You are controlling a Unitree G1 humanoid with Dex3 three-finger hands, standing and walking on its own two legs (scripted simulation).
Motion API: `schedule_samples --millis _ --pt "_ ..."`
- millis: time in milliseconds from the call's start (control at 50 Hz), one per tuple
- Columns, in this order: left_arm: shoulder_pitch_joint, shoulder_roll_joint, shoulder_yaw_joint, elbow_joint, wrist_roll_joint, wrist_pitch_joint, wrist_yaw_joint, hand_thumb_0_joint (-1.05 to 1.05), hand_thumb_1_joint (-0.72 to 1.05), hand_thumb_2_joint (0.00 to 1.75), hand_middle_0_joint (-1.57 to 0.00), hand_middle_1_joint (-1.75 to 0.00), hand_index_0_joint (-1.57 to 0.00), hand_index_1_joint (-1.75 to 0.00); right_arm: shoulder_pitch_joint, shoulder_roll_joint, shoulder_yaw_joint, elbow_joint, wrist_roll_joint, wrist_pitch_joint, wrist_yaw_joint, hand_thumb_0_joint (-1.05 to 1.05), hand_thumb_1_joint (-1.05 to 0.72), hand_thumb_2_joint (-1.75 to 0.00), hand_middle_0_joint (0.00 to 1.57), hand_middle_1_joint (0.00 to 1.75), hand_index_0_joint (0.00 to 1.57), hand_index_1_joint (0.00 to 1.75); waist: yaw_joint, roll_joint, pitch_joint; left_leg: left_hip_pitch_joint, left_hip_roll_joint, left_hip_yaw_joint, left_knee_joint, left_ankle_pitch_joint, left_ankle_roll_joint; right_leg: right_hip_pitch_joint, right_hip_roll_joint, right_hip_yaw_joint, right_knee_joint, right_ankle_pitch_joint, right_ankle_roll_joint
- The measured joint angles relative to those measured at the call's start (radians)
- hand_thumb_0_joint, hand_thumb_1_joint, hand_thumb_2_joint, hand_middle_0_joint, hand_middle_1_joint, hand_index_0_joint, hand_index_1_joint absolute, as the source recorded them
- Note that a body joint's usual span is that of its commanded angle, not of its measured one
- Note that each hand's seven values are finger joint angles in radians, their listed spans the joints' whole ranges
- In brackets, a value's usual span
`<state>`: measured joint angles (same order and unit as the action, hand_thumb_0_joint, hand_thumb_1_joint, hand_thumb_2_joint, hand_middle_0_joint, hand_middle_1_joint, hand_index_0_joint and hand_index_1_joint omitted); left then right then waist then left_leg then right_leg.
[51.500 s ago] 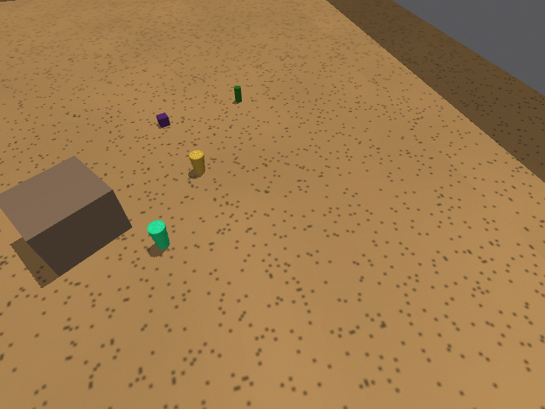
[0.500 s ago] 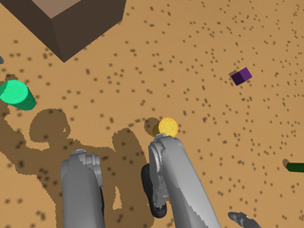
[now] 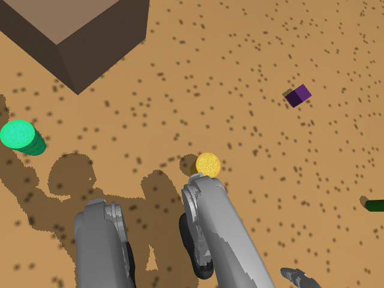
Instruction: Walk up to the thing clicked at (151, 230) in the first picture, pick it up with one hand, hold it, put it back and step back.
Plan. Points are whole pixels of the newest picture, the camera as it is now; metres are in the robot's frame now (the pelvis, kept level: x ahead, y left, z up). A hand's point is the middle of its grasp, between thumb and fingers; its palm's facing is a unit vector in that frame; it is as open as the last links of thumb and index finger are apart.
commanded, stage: withdraw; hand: left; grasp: from above
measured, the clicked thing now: (27, 141) +0.52 +0.32 -0.35
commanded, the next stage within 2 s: rest palm in 1.20 s
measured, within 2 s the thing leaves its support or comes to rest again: neither
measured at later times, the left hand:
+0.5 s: hand out of the picture +0.48 +0.33 -0.15, palm faces -0.32 -0.05 -0.94, open 13.4 cm
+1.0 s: hand out of the picture +0.48 +0.34 -0.11, palm faces -0.57 -0.12 -0.81, open 13.8 cm
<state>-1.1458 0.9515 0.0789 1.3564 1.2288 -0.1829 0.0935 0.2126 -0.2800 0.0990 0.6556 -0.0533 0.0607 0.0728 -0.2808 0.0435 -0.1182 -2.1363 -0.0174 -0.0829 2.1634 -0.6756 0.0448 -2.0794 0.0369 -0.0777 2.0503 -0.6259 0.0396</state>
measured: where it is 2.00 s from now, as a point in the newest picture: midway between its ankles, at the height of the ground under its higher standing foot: (164, 271)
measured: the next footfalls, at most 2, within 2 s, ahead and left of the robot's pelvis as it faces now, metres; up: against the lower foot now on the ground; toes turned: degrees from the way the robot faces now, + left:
none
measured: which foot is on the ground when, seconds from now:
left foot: down 0.00-1.00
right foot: down 0.00-1.00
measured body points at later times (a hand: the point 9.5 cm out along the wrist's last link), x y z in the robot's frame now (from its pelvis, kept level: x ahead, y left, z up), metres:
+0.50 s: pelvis -0.01 +0.00 -0.03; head +0.23 +0.08 +0.34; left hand +0.50 +0.33 -0.10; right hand +0.07 -0.28 -0.13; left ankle +0.08 +0.10 -0.38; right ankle +0.11 -0.13 -0.38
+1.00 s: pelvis +0.00 +0.00 +0.01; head +0.25 +0.08 +0.38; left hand +0.51 +0.35 -0.06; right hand +0.03 -0.28 -0.08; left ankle +0.08 +0.10 -0.38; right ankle +0.11 -0.13 -0.38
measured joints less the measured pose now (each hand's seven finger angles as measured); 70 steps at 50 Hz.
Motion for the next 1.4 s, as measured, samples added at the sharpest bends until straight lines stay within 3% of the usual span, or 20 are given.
schedule_samples --millis 140,220,280,360,420,460,560,640,760,880,960,1020,1100,1160,1220,1260,1320,1400 --pt "0.082 0.002 0.007 -0.064 -0.065 -0.035 -0.137 0.00 -0.39 0.88 -0.21 -0.86 -0.21 -0.86 0.046 -0.020 -0.001 -0.024 -0.004 0.036 -0.005 0.00 -0.92 -0.90 0.21 0.30 0.21 0.29 0.022 -0.005 0.036 0.029 0.002 0.008 -0.040 0.004 0.003 0.027 0.001 0.008 -0.038 0.004 -0.002" --pt "0.115 0.000 0.019 -0.083 -0.078 -0.131 -0.149 0.00 -0.37 0.86 -0.22 -0.85 -0.22 -0.84 0.046 -0.021 0.005 -0.014 -0.020 0.034 -0.012 0.00 -0.92 -0.90 0.21 0.30 0.21 0.29 0.032 -0.028 0.052 0.019 -0.003 -0.002 -0.025 0.006 -0.003 0.020 -0.003 -0.002 -0.024 0.003 -0.005" --pt "0.121 0.001 0.027 -0.070 -0.054 -0.205 -0.093 0.00 -0.36 0.85 -0.22 -0.84 -0.23 -0.83 0.031 -0.022 0.009 -0.002 -0.037 0.024 -0.011 0.00 -0.92 -0.90 0.21 0.30 0.21 0.29 0.033 -0.049 0.059 -0.002 -0.007 -0.012 0.008 0.003 -0.008 0.004 -0.005 -0.012 0.006 -0.001 -0.007" --pt "0.141 -0.020 0.032 -0.063 0.015 -0.238 0.047 0.00 -0.37 0.85 -0.22 -0.84 -0.23 -0.83 -0.007 -0.020 -0.001 0.008 -0.055 0.017 0.005 0.00 -0.91 -0.90 0.21 0.30 0.21 0.29 0.032 -0.060 0.061 -0.038 -0.012 -0.020 0.060 0.002 -0.011 -0.026 -0.009 -0.021 0.054 -0.005 -0.008" --pt "0.153 -0.048 0.044 -0.060 0.063 -0.209 0.147 0.00 -0.37 0.86 -0.22 -0.85 -0.22 -0.84 -0.040 -0.008 -0.015 0.010 -0.057 0.008 0.020 0.00 -0.91 -0.90 0.21 0.30 0.21 0.29 0.031 -0.062 0.061 -0.061 -0.012 -0.016 0.085 0.006 -0.009 -0.050 -0.010 -0.018 0.081 -0.001 -0.006" --pt "0.157 -0.064 0.058 -0.060 0.075 -0.172 0.193 0.00 -0.37 0.86 -0.21 -0.85 -0.22 -0.84 -0.057 0.005 -0.024 0.007 -0.054 -0.001 0.024 0.00 -0.91 -0.90 0.21 0.30 0.21 0.29 0.029 -0.063 0.057 -0.072 -0.010 -0.010 0.091 0.011 -0.007 -0.064 -0.008 -0.013 0.089 0.004 -0.004" --pt "0.126 -0.088 0.066 -0.027 0.057 -0.051 0.231 0.00 -0.39 0.88 -0.20 -0.86 -0.21 -0.85 -0.079 0.034 -0.028 0.005 -0.040 -0.025 0.024 0.00 -0.91 -0.90 0.21 0.30 0.21 0.29 0.028 -0.053 0.035 -0.077 -0.006 0.002 0.077 0.022 -0.004 -0.077 -0.005 -0.001 0.083 0.016 -0.002" --pt "0.100 -0.079 0.051 -0.006 0.029 0.020 0.175 0.00 -0.41 0.89 -0.19 -0.88 -0.19 -0.87 -0.070 0.041 -0.021 0.010 -0.021 -0.029 0.020 0.00 -0.92 -0.90 0.21 0.30 0.21 0.29 0.030 -0.029 0.002 -0.064 -0.003 0.007 0.054 0.016 -0.001 -0.066 -0.003 0.004 0.062 0.012 -0.001" --pt "0.065 -0.026 0.015 -0.039 -0.030 0.043 0.026 0.00 -0.44 0.92 -0.16 -0.91 -0.17 -0.90 -0.029 0.030 -0.015 0.010 -0.002 -0.010 0.010 0.00 -0.92 -0.90 0.21 0.30 0.21 0.29 0.038 -0.005 -0.017 -0.008 -0.002 0.010 0.007 -0.001 0.003 -0.012 -0.003 0.009 0.014 -0.004 0.002" --pt "0.044 -0.001 -0.045 -0.063 -0.089 -0.004 -0.138 0.00 -0.46 0.93 -0.14 -0.94 -0.14 -0.93 0.010 0.002 -0.007 0.000 0.000 0.007 -0.008 0.00 -0.92 -0.90 0.21 0.30 0.21 0.29 0.046 -0.006 0.016 0.035 -0.003 0.006 -0.036 -0.001 0.005 0.036 -0.004 0.006 -0.035 -0.005 -0.003" --pt "0.080 -0.013 -0.034 -0.075 -0.100 -0.088 -0.174 0.00 -0.45 0.93 -0.12 -0.95 -0.14 -0.93 0.024 -0.020 0.001 -0.006 -0.010 0.017 -0.017 0.00 -0.91 -0.90 0.21 0.30 0.21 0.29 0.042 -0.017 0.040 0.038 -0.004 0.001 -0.038 -0.001 0.004 0.043 -0.004 0.001 -0.041 -0.004 -0.007" --pt "0.108 -0.013 0.002 -0.071 -0.075 -0.175 -0.141 0.00 -0.44 0.92 -0.13 -0.94 -0.14 -0.92 0.022 -0.032 0.007 -0.007 -0.025 0.020 -0.018 0.00 -0.91 -0.90 0.21 0.30 0.21 0.29 0.032 -0.033 0.054 0.020 -0.005 -0.008 -0.014 -0.002 0.000 0.028 -0.004 -0.008 -0.020 -0.004 -0.006" --pt "0.135 -0.017 0.049 -0.070 0.000 -0.254 -0.009 0.00 -0.43 0.91 -0.14 -0.92 -0.16 -0.90 0.004 -0.039 0.006 0.002 -0.048 0.022 -0.004 0.00 -0.91 -0.90 0.21 0.30 0.21 0.29 0.022 -0.053 0.062 -0.024 -0.009 -0.020 0.043 -0.003 -0.005 -0.011 -0.006 -0.021 0.032 -0.006 -0.005" --pt "0.146 -0.027 0.070 -0.051 0.060 -0.249 0.117 0.00 -0.43 0.91 -0.15 -0.91 -0.16 -0.90 -0.023 -0.032 -0.004 0.012 -0.058 0.022 0.015 0.00 -0.91 -0.90 0.21 0.30 0.21 0.29 0.016 -0.059 0.066 -0.060 -0.013 -0.023 0.085 0.001 -0.007 -0.045 -0.009 -0.025 0.075 -0.005 -0.005" --pt "0.148 -0.037 0.085 -0.026 0.105 -0.203 0.200 0.00 -0.43 0.91 -0.15 -0.91 -0.16 -0.90 -0.049 -0.012 -0.017 0.015 -0.059 0.010 0.027 0.00 -0.91 -0.90 0.21 0.30 0.21 0.29 0.014 -0.063 0.070 -0.089 -0.012 -0.018 0.111 0.011 -0.008 -0.076 -0.009 -0.021 0.104 0.004 -0.004" --pt "0.147 -0.046 0.089 -0.017 0.110 -0.156 0.231 0.00 -0.43 0.92 -0.15 -0.91 -0.16 -0.90 -0.059 0.004 -0.022 0.011 -0.056 -0.001 0.031 0.00 -0.91 -0.90 0.21 0.30 0.21 0.29 0.016 -0.064 0.068 -0.102 -0.010 -0.011 0.117 0.019 -0.008 -0.094 -0.008 -0.015 0.115 0.013 -0.004" --pt "0.139 -0.063 0.094 -0.009 0.080 -0.082 0.253 0.00 -0.44 0.92 -0.15 -0.92 -0.15 -0.91 -0.066 0.026 -0.026 0.010 -0.052 -0.020 0.033 0.00 -0.91 -0.90 0.21 0.30 0.21 0.29 0.024 -0.059 0.058 -0.109 -0.007 -0.002 0.113 0.028 -0.008 -0.108 -0.006 -0.006 0.118 0.022 -0.003" --pt "0.111 -0.072 0.074 0.008 0.025 -0.001 0.213 0.00 -0.44 0.92 -0.14 -0.93 -0.14 -0.92 -0.064 0.045 -0.022 0.020 -0.038 -0.041 0.029 0.00 -0.91 -0.90 0.21 0.30 0.21 0.29 0.033 -0.043 0.031 -0.096 -0.007 0.006 0.091 0.028 -0.008 -0.100 -0.006 0.002 0.102 0.021 -0.005"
